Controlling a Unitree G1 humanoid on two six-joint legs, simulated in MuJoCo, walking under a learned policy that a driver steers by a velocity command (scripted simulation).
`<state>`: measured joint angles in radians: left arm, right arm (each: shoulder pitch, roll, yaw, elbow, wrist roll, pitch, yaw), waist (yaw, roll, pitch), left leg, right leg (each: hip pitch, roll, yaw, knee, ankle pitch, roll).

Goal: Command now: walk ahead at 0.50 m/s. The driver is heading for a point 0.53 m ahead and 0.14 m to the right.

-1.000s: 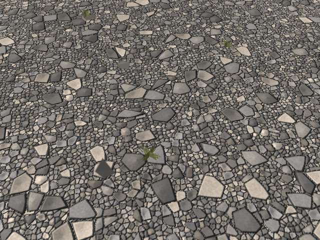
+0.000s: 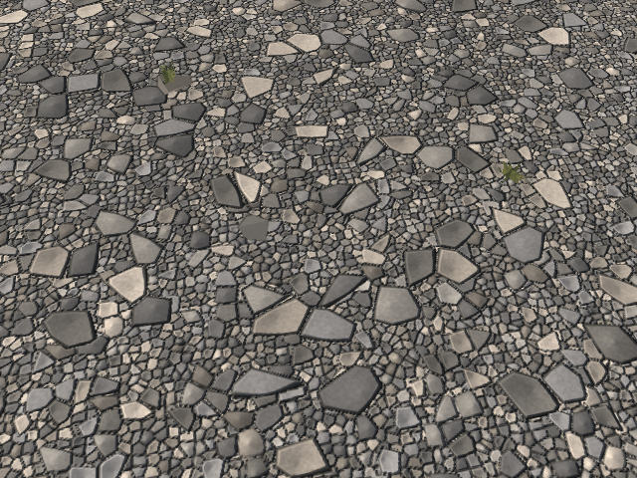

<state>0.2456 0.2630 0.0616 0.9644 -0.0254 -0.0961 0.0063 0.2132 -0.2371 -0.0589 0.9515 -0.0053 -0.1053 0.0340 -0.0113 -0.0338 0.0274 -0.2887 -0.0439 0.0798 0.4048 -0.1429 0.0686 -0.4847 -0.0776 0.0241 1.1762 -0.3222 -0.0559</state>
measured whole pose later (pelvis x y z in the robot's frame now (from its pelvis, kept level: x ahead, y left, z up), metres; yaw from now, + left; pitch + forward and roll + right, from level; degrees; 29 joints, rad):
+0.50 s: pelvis +0.18 -0.04 -0.01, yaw -7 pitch +3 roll +1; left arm 0.13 0.26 0.07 0.83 0.01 -0.02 0.00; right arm 0.12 -0.28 -0.06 0.90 0.00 -0.02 -0.05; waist 0.02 0.02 0.04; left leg -0.52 0.00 -0.03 1.10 -0.47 -0.02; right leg -0.45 0.06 0.03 0.46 -0.06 -0.07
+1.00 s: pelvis +0.23 +0.00 +0.01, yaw -25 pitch +2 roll -1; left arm 0.19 0.34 0.11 0.73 -0.02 0.06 0.03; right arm 0.17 -0.25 -0.06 0.81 -0.02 0.00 -0.06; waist -0.02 -0.04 0.02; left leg -0.24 0.05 0.06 0.42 -0.22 0.01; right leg -0.58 0.03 0.07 1.09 -0.34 0.09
